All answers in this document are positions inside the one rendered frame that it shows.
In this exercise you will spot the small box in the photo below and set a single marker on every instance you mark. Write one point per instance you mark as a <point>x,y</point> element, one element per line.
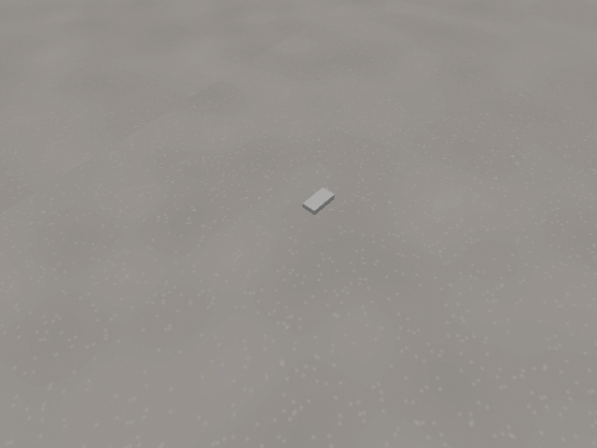
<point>321,198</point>

